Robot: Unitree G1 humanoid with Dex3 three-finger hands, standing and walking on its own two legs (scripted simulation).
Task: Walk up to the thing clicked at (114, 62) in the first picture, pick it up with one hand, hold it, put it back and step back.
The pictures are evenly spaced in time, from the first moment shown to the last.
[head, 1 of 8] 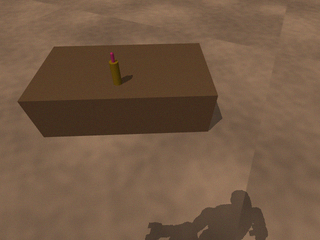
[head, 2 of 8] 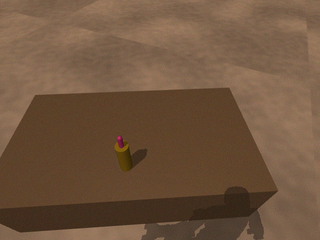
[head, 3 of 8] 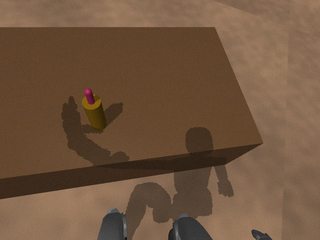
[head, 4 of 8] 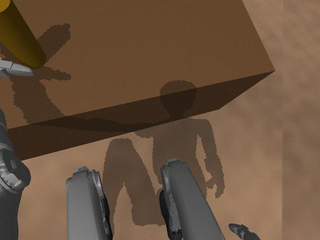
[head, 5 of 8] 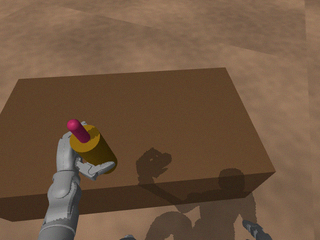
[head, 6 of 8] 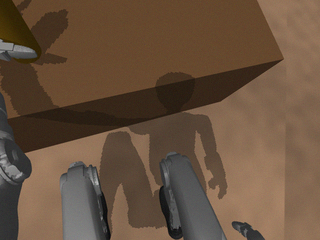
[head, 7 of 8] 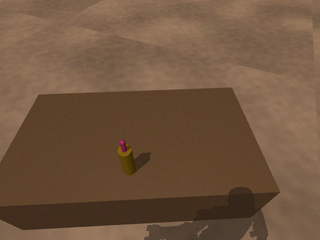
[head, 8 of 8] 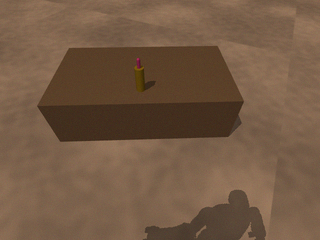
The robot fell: no
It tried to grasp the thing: yes
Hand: left
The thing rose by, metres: 0.32
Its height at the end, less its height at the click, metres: +0.00
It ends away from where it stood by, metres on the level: 0.03
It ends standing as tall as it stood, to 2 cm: yes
